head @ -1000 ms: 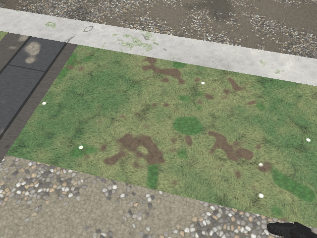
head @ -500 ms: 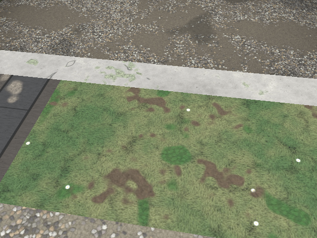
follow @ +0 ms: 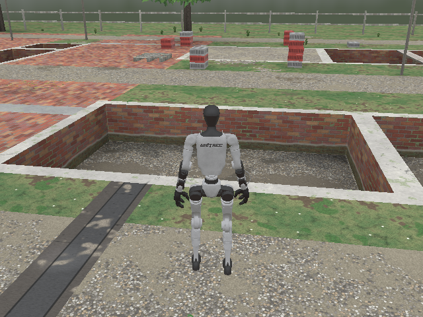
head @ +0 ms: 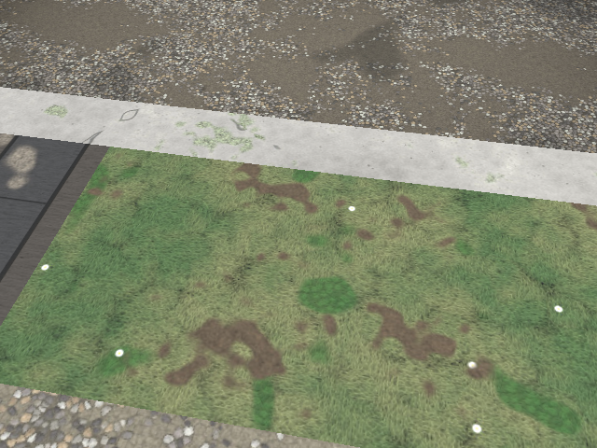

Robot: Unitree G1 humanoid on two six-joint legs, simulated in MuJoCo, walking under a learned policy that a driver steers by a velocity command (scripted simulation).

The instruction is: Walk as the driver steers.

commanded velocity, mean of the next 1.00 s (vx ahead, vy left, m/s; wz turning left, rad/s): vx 0.27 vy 0.00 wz -0.18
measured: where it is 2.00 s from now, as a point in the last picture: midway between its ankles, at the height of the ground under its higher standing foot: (390, 329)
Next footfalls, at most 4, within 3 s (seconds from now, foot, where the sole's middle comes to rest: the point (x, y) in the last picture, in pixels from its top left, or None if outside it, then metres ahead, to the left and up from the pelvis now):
0.98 right None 0.41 -0.13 -0.77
1.50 left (331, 347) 0.76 -0.05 -0.77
2.00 right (454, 289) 0.93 -0.38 -0.77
2.54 left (383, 205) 1.24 -0.22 -0.77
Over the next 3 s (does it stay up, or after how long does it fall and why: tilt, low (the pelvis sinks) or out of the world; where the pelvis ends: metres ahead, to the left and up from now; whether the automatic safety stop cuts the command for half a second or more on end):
stays up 1.26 -0.31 -0.02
